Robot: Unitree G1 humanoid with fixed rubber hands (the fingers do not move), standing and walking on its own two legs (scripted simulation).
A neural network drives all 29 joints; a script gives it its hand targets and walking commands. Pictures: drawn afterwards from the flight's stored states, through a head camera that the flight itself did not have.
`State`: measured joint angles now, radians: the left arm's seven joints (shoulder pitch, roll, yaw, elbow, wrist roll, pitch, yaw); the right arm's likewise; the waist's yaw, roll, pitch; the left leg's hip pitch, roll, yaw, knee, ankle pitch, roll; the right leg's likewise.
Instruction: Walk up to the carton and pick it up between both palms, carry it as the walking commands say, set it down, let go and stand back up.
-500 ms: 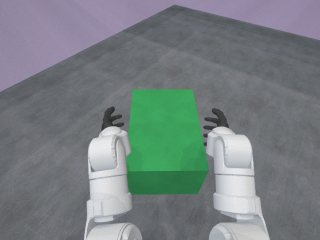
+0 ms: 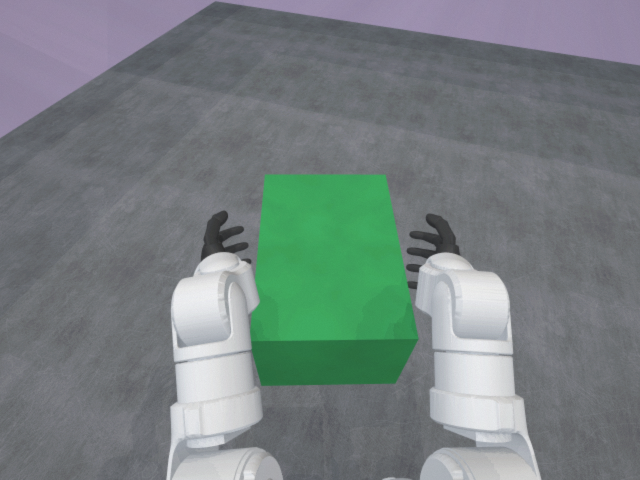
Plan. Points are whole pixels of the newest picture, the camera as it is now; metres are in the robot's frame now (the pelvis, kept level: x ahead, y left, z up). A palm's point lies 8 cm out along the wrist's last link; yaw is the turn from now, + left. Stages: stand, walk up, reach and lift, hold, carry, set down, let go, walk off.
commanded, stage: carry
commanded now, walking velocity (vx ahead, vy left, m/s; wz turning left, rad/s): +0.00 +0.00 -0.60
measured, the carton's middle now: (327, 274) +0.40 +0.01 +0.01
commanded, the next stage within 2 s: none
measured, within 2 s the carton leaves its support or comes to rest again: neither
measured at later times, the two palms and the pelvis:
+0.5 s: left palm (352, 269) +0.34 -0.02 +0.11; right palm (584, 305) +0.29 -0.27 +0.11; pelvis -0.01 -0.09 +0.00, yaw -10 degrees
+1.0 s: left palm (446, 310) +0.27 -0.11 +0.13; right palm out of the picture +0.21 -0.36 +0.12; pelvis -0.07 -0.15 +0.00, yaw -14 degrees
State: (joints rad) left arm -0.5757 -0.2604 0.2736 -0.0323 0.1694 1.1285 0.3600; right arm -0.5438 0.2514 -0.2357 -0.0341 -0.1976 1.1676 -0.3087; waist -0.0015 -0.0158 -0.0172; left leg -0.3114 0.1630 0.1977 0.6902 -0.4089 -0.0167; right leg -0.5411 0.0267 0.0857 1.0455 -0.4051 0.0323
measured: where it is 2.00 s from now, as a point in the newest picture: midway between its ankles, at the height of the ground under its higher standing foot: outside the picture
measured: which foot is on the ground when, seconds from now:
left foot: down 0.00-0.12, up 0.14-0.36, down 0.38-0.72, up 0.74-0.92, down 0.94-1.00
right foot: up 0.00-0.10, down 0.12-0.42, up 0.44-0.68, down 0.70-1.00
